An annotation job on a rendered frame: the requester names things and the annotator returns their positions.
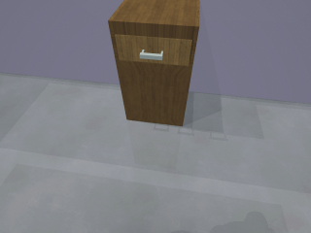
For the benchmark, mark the cabinet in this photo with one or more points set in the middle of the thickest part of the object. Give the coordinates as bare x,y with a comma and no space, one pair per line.
155,92

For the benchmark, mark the drawer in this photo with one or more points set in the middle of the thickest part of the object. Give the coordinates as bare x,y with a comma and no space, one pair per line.
175,51

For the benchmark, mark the handle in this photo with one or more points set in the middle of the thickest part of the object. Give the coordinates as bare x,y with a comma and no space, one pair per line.
152,56

